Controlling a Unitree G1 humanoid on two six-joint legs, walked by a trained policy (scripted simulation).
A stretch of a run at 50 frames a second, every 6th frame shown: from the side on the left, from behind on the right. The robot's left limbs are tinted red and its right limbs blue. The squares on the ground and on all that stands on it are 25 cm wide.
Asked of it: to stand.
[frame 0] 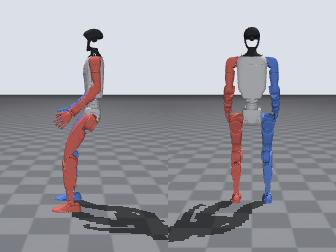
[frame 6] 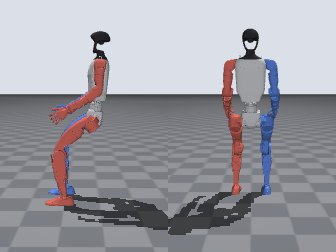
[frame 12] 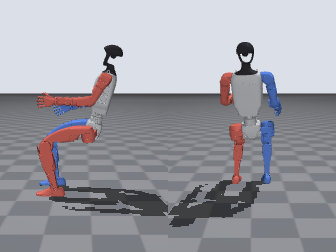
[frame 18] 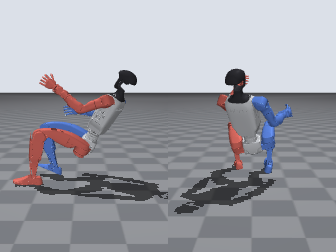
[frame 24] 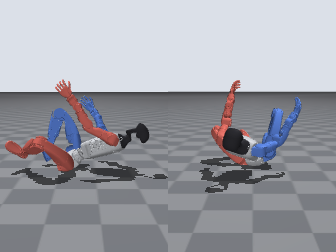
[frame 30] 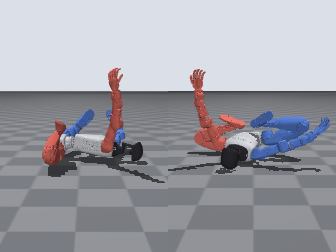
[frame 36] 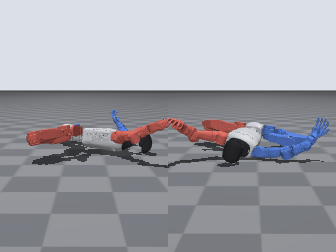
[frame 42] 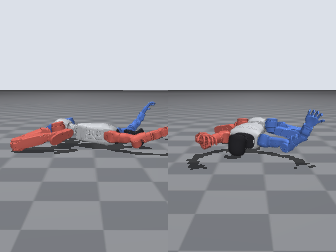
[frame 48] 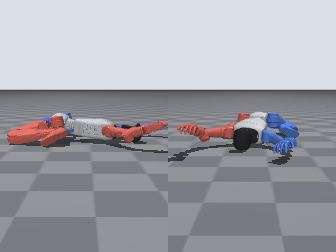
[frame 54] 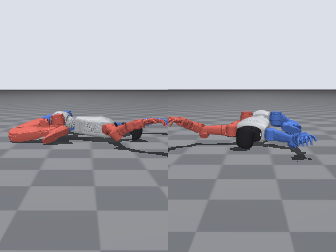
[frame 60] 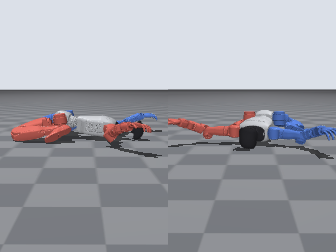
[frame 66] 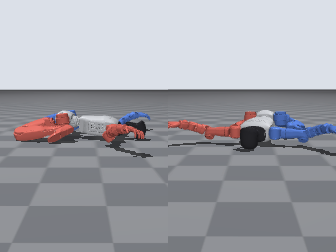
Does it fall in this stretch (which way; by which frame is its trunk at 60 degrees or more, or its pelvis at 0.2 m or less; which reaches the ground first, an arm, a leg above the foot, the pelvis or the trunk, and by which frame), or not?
yes: goes over backward; its trunk at 60 degrees or more by frame 24; the pelvis reaches the ground first, by frame 24
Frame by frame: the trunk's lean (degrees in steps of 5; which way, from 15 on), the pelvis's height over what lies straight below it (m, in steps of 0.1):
0: 0, 0.8
6: 5, 0.7
12: 15 backward, 0.5
18: 30 backward, 0.3
24: 70 backward, 0.1
30: 95 backward, 0.1
36: 95 backward, 0.1
42: 95 backward, 0.1
48: 95 backward, 0.1
54: 95 backward, 0.1
60: 95 backward, 0.1
66: 95 backward, 0.1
